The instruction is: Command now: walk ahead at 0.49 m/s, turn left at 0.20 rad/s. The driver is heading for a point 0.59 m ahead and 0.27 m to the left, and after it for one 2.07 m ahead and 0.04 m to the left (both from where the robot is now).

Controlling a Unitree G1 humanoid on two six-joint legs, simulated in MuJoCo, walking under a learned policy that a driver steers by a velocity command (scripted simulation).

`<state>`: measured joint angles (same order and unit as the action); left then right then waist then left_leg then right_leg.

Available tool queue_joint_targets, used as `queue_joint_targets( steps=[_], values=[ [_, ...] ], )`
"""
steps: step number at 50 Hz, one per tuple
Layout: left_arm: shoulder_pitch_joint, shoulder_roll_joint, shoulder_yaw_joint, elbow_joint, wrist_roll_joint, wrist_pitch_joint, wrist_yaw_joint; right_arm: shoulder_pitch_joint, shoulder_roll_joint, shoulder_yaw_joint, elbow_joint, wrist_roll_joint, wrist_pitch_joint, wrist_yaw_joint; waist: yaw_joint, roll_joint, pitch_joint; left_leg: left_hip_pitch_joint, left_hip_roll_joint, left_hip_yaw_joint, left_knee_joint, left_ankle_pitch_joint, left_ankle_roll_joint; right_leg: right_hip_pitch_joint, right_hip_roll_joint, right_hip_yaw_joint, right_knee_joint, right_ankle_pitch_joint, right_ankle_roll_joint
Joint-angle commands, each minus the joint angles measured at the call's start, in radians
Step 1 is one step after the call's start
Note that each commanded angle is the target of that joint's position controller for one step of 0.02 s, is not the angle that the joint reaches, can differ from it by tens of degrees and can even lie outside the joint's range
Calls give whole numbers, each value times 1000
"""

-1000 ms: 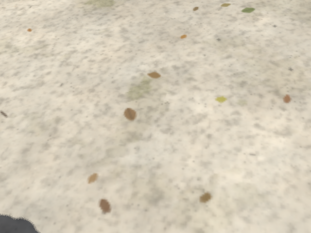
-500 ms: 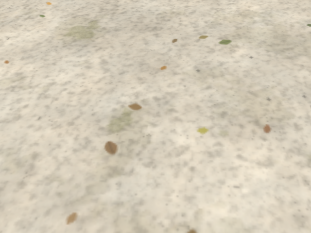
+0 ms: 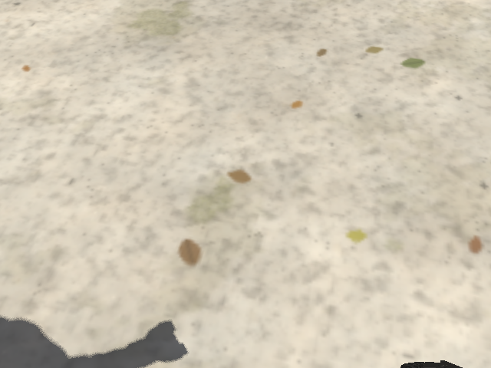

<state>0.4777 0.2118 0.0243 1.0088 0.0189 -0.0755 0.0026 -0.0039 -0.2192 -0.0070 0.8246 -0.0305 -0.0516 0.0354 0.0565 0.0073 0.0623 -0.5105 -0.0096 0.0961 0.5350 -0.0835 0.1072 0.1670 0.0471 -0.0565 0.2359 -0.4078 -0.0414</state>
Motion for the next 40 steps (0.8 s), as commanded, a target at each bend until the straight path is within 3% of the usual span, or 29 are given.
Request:
queue_joint_targets(
  steps=[1, 2, 3, 4, 5, 6, 7, 10, 12, 17, 23, 25, 26, 27, 28, 29, 30, 31, 32, 33, 36, 40],
  values=[
    [-21, 163, 30, -46, 5, 2, 11, 409, -175, -66, 88, -17, -16, -26, -213, -46, -202, 535, 19, -77, -45, -89, 91, -237, -214, -34, 550, 892, -63],
    [75, 65, 10, -78, -23, 0, -2, 510, -284, -97, 93, -33, -13, -35, -178, 171, -339, 832, 320, -560, -78, -213, 233, -583, -74, -72, 963, 356, -16],
    [39, 123, 27, -79, -3, -3, -5, 464, -259, -96, 96, 13, 2, -25, -166, 158, -363, 836, 380, -879, -256, -254, 284, -758, 18, 46, 1120, -103, -17],
    [-76, 149, 35, -119, 4, -8, -5, 347, -234, -91, 84, 30, 4, -23, -124, 93, -186, 704, 331, -715, -273, -304, 247, -846, -60, 99, 1120, -7, -31],
    [-137, 147, 32, -135, 2, -21, -9, 283, -178, -79, 71, 28, 1, -22, -106, 38, -98, 558, 296, -601, -305, -228, 219, -826, -100, 94, 1053, 77, -31],
    [-153, 133, 31, -137, 5, -20, -10, 256, -148, -72, 74, 24, -4, -24, -71, 12, -44, 448, 246, -522, -330, -130, 187, -775, -129, 96, 979, 107, -24],
    [-145, 125, 29, -140, 19, -5, -10, 246, -129, -66, 84, 28, -10, -28, -36, 16, -24, 364, 201, -460, -345, -52, 164, -715, -146, 98, 928, 115, -8],
    [-158, 101, 24, -153, 30, 30, -18, 281, -149, -72, 96, 32, -27, -31, -15, 22, -36, 293, 153, -383, -368, 43, 172, -672, -151, 76, 839, 133, 37],
    [-247, 106, 25, -188, 28, 39, -19, 315, -169, -78, 102, 32, -26, -32, -31, 25, -4, 276, 136, -375, -400, -4, 171, -728, -160, 63, 754, 206, 65],
    [-446, 112, 26, -261, 19, 42, -19, 432, -166, -81, 117, 28, -19, -31, -107, 31, 9, 391, 124, -401, -386, 52, 134, -840, -146, 67, 557, 383, 94],
    [-609, 113, 15, -341, 8, 29, -26, 520, -172, -85, 121, 12, -10, -47, -162, 55, 6, 544, 133, -440, -270, 270, 126, -854, -86, 64, 407, 364, 79],
    [-588, 128, 16, -350, 4, 19, -25, 499, -188, -91, 108, 9, -8, -58, -138, 71, -1, 550, 143, -463, -225, 329, 101, -768, -71, 78, 336, 332, 60],
    [-534, 140, 20, -340, 2, 14, -22, 466, -199, -95, 98, 9, -8, -60, -105, 80, -11, 517, 138, -463, -192, 374, 79, -667, -56, 76, 294, 299, 46],
    [-443, 162, 29, -315, 0, 8, -14, 434, -213, -99, 87, 9, -11, -57, -63, 81, -48, 476, 120, -456, -116, 472, 57, -519, -28, 65, 266, 261, 28],
    [-301, 191, 43, -274, 2, -4, -2, 413, -218, -100, 81, 16, -18, -48, 5, 37, -125, 428, 68, -419, 49, 502, 32, -319, -30, 63, 207, 289, 3],
    [-144, 256, 60, -258, 22, -16, 16, 409, -177, -90, 55, 29, -28, -36, 65, -42, -257, 300, 4, -367, 295, 303, 11, -75, -198, 222, 185, 144, -41],
    [-92, 348, 80, -265, 48, -7, 24, 511, -60, -69, 25, 64, -27, -39, 22, -267, -390, -6, -146, -239, 590, -391, -26, 197, -494, 641, 129, 83, -139],
    [-141, 304, 81, -263, 29, 11, 20, 525, -148, -78, 36, 33, -16, -46, -14, -238, -368, -115, -87, -221, 713, -445, -16, 115, -511, 828, 57, -35, -183],
    [-220, 204, 59, -281, 22, 13, 16, 461, -169, -84, 45, 15, -6, -44, -32, -100, -201, -130, -28, -218, 735, -345, -16, -41, -461, 669, 34, -61, -160],
    [-265, 145, 44, -279, 18, 9, 11, 398, -154, -82, 37, 11, -3, -33, -36, -35, -110, -110, 6, -203, 694, -271, -24, -160, -401, 505, 15, 47, -137],
    [-233, 124, 35, -238, 11, -9, 9, 366, -117, -79, 24, -7, 29, -5, -64, -115, -54, -52, 46, -175, 634, -223, -41, -280, -314, 256, -26, 318, -92],
    [-175, 131, 43, -204, -3, -34, -1, 252, -93, -68, -30, -7, 49, 19, -65, -105, -44, -154, 67, -153, 594, -133, -51, -248, -320, 118, -56, 512, -107]
  ],
)
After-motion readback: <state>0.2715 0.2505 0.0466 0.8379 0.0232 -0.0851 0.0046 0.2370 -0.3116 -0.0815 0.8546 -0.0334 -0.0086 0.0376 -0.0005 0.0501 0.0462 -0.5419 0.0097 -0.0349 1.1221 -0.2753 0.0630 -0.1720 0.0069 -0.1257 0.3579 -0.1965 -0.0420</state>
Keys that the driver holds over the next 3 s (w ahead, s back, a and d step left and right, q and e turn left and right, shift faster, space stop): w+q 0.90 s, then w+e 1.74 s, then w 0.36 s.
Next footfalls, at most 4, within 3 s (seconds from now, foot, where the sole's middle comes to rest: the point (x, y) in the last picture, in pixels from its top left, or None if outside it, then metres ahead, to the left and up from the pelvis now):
0.02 left None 0.19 0.07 -0.76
0.58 right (284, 338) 0.52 -0.05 -0.76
1.08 left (173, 288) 0.65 0.27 -0.76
1.62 right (205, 195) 0.98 0.22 -0.76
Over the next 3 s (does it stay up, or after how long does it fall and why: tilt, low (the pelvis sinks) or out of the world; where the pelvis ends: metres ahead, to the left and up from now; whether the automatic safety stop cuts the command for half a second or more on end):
stays up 1.51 0.16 0.02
